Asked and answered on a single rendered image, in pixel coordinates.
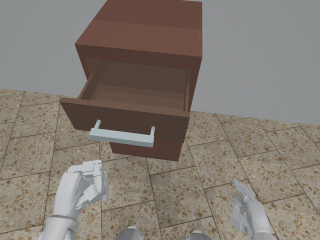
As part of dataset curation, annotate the right robot hand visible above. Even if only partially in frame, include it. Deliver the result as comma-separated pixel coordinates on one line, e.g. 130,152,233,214
229,179,271,239

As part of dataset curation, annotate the cabinet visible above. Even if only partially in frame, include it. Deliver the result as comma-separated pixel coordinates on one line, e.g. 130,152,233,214
75,0,203,162

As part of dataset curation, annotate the robot left thigh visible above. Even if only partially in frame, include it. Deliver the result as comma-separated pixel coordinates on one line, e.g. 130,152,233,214
115,228,144,240

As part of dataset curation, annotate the handle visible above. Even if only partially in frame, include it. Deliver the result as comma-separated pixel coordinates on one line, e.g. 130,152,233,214
89,120,155,148

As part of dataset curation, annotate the left robot forearm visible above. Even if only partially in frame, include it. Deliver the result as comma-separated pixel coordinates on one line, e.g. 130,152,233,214
36,215,79,240

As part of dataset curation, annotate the drawer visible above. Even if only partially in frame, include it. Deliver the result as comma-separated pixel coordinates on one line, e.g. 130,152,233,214
60,59,190,143

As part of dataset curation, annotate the left robot hand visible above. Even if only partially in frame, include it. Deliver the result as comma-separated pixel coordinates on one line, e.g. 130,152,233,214
53,160,109,219

